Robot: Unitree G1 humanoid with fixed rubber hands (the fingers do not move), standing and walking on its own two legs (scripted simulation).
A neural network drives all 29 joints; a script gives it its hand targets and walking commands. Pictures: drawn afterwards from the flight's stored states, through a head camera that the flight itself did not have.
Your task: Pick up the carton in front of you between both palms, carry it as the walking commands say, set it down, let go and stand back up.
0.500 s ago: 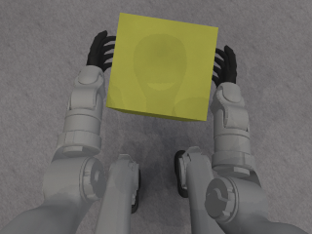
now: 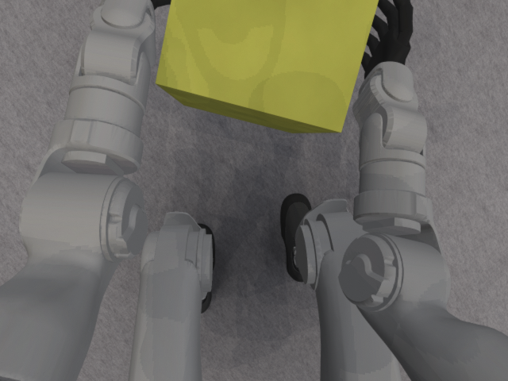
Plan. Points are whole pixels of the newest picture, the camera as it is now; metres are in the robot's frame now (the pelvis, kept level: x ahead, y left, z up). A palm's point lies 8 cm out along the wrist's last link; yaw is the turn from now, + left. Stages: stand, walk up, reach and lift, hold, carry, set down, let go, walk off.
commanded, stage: set down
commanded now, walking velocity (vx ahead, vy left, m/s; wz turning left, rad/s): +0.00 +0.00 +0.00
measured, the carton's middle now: (260, 47) +0.54 -0.03 -0.22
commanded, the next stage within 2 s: none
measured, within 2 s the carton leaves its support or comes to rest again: rests again in 1.36 s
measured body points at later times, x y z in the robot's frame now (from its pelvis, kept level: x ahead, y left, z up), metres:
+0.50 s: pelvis +0.01 +0.00 -0.05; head +0.38 +0.04 +0.20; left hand +0.59 +0.11 -0.23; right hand +0.54 -0.19 -0.20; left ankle +0.08 +0.10 -0.40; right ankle +0.14 -0.14 -0.40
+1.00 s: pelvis +0.00 +0.00 -0.06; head +0.38 +0.04 +0.18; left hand +0.59 +0.10 -0.24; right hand +0.54 -0.20 -0.22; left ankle +0.08 +0.10 -0.40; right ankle +0.14 -0.14 -0.40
